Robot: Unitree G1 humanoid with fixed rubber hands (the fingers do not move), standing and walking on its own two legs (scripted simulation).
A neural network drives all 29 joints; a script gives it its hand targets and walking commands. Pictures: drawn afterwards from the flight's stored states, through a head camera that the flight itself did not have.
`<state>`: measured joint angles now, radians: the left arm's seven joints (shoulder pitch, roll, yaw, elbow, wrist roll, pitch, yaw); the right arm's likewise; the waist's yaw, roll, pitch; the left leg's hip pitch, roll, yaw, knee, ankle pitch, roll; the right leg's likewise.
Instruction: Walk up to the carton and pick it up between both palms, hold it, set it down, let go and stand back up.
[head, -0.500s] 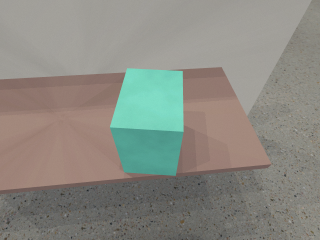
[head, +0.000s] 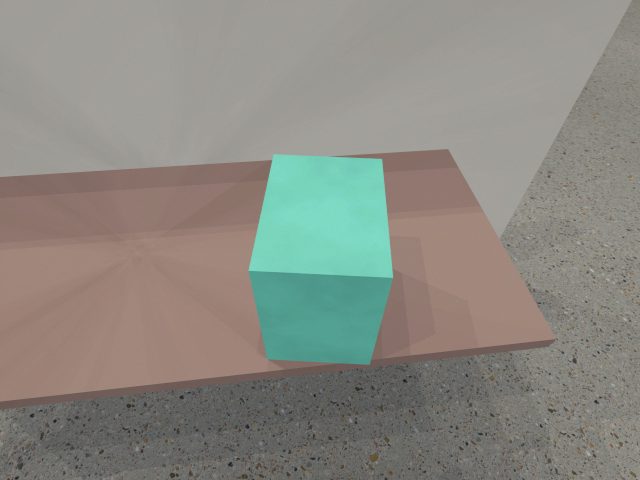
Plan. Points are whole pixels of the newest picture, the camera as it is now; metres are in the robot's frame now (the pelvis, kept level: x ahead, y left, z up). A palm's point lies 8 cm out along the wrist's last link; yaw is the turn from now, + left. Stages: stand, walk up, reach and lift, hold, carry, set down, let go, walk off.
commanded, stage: walk up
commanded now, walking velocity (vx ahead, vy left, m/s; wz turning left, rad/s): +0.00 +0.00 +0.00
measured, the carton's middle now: (322, 262) +0.42 +0.00 +0.00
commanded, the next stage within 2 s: stand in 0.68 s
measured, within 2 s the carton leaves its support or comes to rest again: neither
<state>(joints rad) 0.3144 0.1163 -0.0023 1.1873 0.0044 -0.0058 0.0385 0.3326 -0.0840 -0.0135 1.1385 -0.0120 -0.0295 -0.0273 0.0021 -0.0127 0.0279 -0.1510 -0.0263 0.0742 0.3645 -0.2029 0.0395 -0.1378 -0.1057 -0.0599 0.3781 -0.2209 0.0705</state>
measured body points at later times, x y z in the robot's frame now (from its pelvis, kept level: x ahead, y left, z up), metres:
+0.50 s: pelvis +0.00 -0.01 +0.00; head +0.02 -0.01 +0.45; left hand -0.04 +0.18 -0.17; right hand -0.02 -0.21 -0.17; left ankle +0.00 +0.09 -0.74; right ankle -0.02 -0.16 -0.74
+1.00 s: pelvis -0.02 -0.02 -0.01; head +0.03 +0.00 +0.43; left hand +0.01 +0.21 -0.18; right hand +0.01 -0.24 -0.17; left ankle +0.00 +0.09 -0.74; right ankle -0.01 -0.16 -0.74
